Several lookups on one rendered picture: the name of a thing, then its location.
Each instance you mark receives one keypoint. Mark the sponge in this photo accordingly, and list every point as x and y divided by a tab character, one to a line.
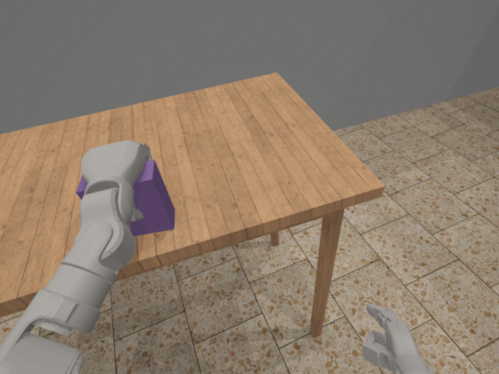
151	198

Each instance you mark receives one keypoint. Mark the table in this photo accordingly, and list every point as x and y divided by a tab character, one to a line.
239	161

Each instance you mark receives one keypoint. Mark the left robot forearm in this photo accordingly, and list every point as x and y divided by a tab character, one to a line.
103	246

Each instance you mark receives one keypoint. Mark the robot left hand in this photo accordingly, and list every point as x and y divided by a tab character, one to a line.
124	159

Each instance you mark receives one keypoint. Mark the left robot upper arm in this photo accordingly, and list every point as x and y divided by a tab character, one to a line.
33	354

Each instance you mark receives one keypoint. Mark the robot right hand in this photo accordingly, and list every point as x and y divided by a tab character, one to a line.
380	349

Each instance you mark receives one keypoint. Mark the right robot forearm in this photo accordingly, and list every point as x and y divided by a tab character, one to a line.
410	364

